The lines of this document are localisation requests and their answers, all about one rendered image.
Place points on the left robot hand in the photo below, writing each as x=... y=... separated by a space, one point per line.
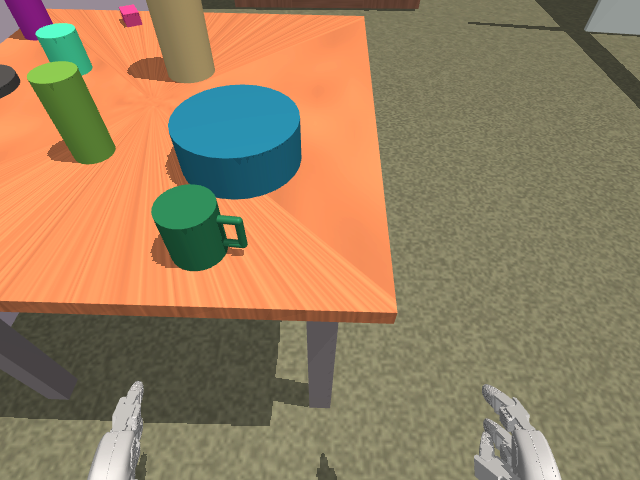
x=118 y=451

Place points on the right robot hand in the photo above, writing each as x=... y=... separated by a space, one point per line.
x=525 y=455

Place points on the table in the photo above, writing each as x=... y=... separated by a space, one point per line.
x=80 y=238

